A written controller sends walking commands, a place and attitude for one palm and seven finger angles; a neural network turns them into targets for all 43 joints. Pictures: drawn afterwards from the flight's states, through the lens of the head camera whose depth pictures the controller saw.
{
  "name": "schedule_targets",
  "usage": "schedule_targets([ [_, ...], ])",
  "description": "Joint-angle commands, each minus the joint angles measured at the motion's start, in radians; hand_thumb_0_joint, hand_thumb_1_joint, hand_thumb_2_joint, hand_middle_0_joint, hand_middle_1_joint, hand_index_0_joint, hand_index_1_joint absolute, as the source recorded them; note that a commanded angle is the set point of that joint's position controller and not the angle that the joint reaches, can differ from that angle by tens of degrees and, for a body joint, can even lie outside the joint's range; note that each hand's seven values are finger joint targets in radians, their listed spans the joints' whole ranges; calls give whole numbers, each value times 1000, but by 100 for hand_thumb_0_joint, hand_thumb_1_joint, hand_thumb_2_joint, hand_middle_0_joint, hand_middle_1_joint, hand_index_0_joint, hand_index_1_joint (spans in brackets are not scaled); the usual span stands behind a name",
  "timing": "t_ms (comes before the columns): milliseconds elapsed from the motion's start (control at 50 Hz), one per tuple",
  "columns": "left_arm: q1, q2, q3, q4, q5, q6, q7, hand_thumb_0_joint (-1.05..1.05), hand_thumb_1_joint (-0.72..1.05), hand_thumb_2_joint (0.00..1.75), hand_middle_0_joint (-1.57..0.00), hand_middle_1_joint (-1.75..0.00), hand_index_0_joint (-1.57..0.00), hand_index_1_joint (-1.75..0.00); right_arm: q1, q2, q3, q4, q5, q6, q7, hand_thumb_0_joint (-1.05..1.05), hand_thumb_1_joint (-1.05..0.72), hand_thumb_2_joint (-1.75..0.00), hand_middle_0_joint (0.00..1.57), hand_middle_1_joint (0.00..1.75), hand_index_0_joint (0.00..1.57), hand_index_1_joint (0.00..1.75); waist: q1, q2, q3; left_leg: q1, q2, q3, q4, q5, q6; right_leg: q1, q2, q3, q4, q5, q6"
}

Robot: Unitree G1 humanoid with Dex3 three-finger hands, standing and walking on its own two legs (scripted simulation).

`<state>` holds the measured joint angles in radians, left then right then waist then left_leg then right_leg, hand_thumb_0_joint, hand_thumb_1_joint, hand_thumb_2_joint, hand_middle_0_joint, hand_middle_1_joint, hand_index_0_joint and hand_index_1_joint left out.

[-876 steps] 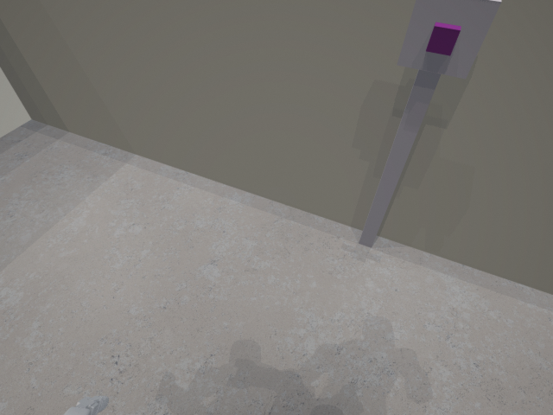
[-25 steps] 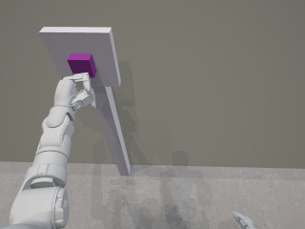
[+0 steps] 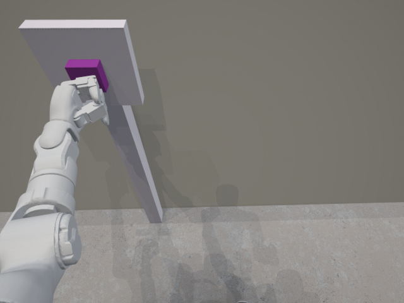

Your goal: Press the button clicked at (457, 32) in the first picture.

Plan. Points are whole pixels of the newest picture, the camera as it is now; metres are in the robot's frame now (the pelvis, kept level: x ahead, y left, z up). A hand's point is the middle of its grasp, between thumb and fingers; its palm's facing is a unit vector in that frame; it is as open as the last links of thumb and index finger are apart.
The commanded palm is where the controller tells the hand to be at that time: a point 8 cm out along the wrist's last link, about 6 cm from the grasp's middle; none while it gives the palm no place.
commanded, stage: press the button with the knuckle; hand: left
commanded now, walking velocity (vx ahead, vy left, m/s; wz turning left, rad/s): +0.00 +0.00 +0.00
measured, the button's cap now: (88, 74) +0.52 +0.22 +0.17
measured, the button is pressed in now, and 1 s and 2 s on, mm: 3 2 0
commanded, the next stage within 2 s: hold the button down briefly in 0.28 s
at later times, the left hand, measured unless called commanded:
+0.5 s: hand (102, 101) +0.47 +0.19 +0.14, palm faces +0.01 -1.00 -0.05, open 2.9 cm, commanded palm +0.48 +0.23 +0.14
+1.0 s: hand (102, 107) +0.46 +0.19 +0.14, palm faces +0.02 -1.00 -0.04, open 2.9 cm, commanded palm +0.44 +0.23 +0.14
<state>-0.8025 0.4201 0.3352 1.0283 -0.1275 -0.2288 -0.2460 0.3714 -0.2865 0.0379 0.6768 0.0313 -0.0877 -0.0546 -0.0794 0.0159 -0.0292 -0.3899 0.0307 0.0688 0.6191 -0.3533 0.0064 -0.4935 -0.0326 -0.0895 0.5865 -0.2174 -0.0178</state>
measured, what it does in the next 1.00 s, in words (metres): stands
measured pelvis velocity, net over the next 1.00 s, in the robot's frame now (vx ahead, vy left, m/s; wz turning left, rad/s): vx -0.02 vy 0.00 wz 0.02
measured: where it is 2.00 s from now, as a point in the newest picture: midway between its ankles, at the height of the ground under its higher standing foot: outside the picture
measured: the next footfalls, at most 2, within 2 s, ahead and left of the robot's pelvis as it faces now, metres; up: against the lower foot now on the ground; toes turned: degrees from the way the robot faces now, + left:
none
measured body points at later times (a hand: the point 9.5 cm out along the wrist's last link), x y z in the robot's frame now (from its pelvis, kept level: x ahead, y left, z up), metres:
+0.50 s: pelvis -0.02 +0.00 -0.01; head +0.05 +0.01 +0.44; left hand +0.47 +0.25 +0.14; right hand +0.01 -0.26 -0.13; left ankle -0.03 +0.11 -0.73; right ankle +0.05 -0.11 -0.73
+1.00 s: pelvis -0.02 +0.00 -0.01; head +0.05 +0.00 +0.44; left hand +0.45 +0.25 +0.14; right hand +0.03 -0.26 -0.12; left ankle -0.03 +0.11 -0.73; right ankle +0.04 -0.11 -0.73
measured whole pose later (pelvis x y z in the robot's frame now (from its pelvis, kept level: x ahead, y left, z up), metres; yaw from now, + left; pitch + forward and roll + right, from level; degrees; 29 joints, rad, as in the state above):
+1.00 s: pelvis -0.02 +0.00 -0.01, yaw +1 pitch +10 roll +0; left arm -0.92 0.45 0.30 1.14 -0.13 -0.27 -0.24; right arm 0.41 -0.29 0.05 0.67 0.01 -0.13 -0.03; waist -0.09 0.02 -0.04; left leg -0.51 0.03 0.05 0.70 -0.36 0.01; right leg -0.60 -0.04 -0.11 0.64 -0.22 -0.02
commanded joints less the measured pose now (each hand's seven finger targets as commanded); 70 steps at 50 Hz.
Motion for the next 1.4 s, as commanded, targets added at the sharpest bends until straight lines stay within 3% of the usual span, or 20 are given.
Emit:
schedule_targets([
  [0, -585, 238, 20, -162, -23, -72, 14, 0, 90, 90, -130, -150, -130, -150, 51, -145, -43, -83, 4, -40, -13, 0, -90, -90, 20, 30, 20, 30, -49, 12, -319, -8, -24, -55, -85, 155, 22, 219, 24, 85, -48, 154, -3],
  [20, -609, 271, 41, -152, -20, -79, 17, 0, 90, 90, -130, -150, -130, -150, 60, -150, -43, -76, 1, -40, -15, 0, -90, -90, 20, 30, 20, 30, -51, -6, -321, -18, -22, -63, -86, 146, 21, 217, 24, 83, -47, 141, -2],
  [200, -753, 210, -36, -60, 2, -93, 25, 0, 90, 90, -130, -150, -130, -150, 94, -155, -36, -57, -5, -56, -9, 0, -90, -90, 20, 30, 20, 30, -101, 46, -312, -17, -16, -91, -74, 76, 15, 91, 29, 72, -33, 48, -3],
  [300, -810, 226, -29, -42, 4, -100, 32, 0, 90, 90, -130, -150, -130, -150, 122, -164, -37, -44, -12, -65, -7, 0, -90, -90, 20, 30, 20, 30, -115, 36, -366, -16, -16, -99, -59, 87, 14, 86, 31, 72, -21, 55, 1],
  [360, -830, 240, -26, -15, 3, -97, 31, 0, 90, 90, -130, -150, -130, -150, 129, -168, -35, -37, -12, -65, -8, 0, -90, -90, 20, 30, 20, 30, -124, 29, -330, -50, -14, -102, -59, 49, 17, 70, 31, 76, -28, 22, 1],
  [460, -839, 234, -36, -5, 0, -93, 31, 0, 90, 90, -130, -150, -130, -150, 136, -172, -31, -38, -13, -74, -10, 0, -90, -90, 20, 30, 20, 30, -128, 34, -324, -69, -14, -108, -63, -1, 17, 51, 29, 77, -30, -26, 2],
  [520, -860, 201, -64, -28, 3, -94, 33, 0, 90, 90, -130, -150, -130, -150, 142, -168, -33, -35, -15, -78, -7, 0, -90, -90, 20, 30, 20, 30, -132, 93, -345, -35, -14, -112, -59, 7, 12, 24, 28, 72, -25, -22, 1],
  [640, -849, 187, -78, -10, -3, -88, 38, 0, 90, 90, -130, -150, -130, -150, 141, -173, -31, -28, -14, -91, -7, 0, -90, -90, 20, 30, 20, 30, -136, 55, -311, -67, -12, -110, -63, -43, 15, 22, 27, 75, -34, -61, 3],
  [700, -840, 235, -43, -20, 4, -90, 35, 0, 90, 90, -130, -150, -130, -150, 142, -174, -34, -36, -14, -91, -8, 0, -90, -90, 20, 30, 20, 30, -128, 46, -342, -78, -15, -103, -54, -21, 19, 56, 26, 82, -29, -47, 3],
  [740, -829, 203, -68, -22, 7, -88, 29, 0, 90, 90, -130, -150, -130, -150, 140, -171, -34, -41, -13, -90, -5, 0, -90, -90, 20, 30, 20, 30, -129, 43, -335, -76, -17, -105, -55, -25, 19, 47, 27, 79, -27, -48, 2],
  [800, -798, 232, -26, -45, -1, -93, 24, 0, 90, 90, -130, -150, -130, -150, 141, -169, -39, -50, -17, -86, 1, 0, -90, -90, 20, 30, 20, 30, -105, 52, -383, -56, -20, -101, -46, 36, 17, 88, 28, 78, -17, 3, -2],
  [880, -720, 193, -35, -102, -17, -99, 9, 0, 90, 90, -130, -150, -130, -150, 118, -158, -41, -77, -14, -79, 9, 0, -90, -90, 20, 30, 20, 30, -79, 56, -390, -37, -20, -88, -47, 80, 18, 121, 31, 75, -12, 51, -6],
  [980, -635, 161, -51, -162, -31, -88, 3, 0, 90, 90, -130, -150, -130, -150, 78, -150, -40, -102, -3, -68, 8, 0, -90, -90, 20, 30, 20, 30, -60, 47, -336, -35, -19, -79, -62, 66, 20, 132, 30, 74, -24, 43, -6],
  [1000, -615, 187, -24, -181, -33, -86, 8, 0, 90, 90, -130, -150, -130, -150, 77, -151, -42, -104, -5, -66, 7, 0, -90, -90, 20, 30, 20, 30, -47, 27, -353, -33, -19, -81, -64, 80, 21, 157, 30, 72, -20, 56, -7],
  [1080, -519, 139, -48, -255, -39, -73, 15, 0, 90, 90, -130, -150, -130, -150, 43, -139, -41, -127, 1, -66, 7, 0, -90, -90, 20, 30, 20, 30, -21, 47, -354, 12, -18, -78, -75, 130, 17, 176, 31, 62, -15, 103, -13],
  [1120, -425, 145, -24, -308, -49, -61, 21, 0, 90, 90, -130, -150, -130, -150, 28, -137, -43, -145, 2, -64, 9, 0, -90, -90, 20, 30, 20, 30, 5, 8, -395, 22, -18, -67, -74, 186, 20, 236, 31, 66, -11, 170, -12],
  [1180, -316, 185, 28, -342, -58, -32, 27, 0, 90, 90, -130, -150, -130, -150, -6, -134, -38, -165, 7, -51, 9, 0, -90, -90, 20, 30, 20, 30, 32, -30, -346, -14, -18, -52, -89, 195, 23, 294, 26, 74, -20, 205, -11],
  [1260, -186, 210, 62, -513, -52, -13, 40, 0, 90, 90, -130, -150, -130, -150, -50, -123, -40, -206, 5, -41, 10, 0, -90, -90, 20, 30, 20, 30, 72, -10, -379, 17, -20, -39, -100, 270, 24, 376, 20, 83, -16, 293, -12],
  [1300, -151, 149, 20, -606, -64, -2, 34, 0, 90, 90, -130, -150, -130, -150, -73, -110, -39, -217, 9, -44, 11, 0, -90, -90, 20, 30, 20, 30, 69, 27, -377, 56, -19, -31, -107, 309, 20, 385, 19, 79, -21, 338, -12],
  [1380, -24, 114, 17, -699, -95, 40, 24, 0, 90, 90, -130, -150, -130, -150, -106, -107, -41, -220, 16, -50, 3, 0, -90, -90, 20, 30, 20, 30, 76, -21, -350, 90, -15, -25, -122, 335, 21, 408, 18, 76, -40, 373, -6],
])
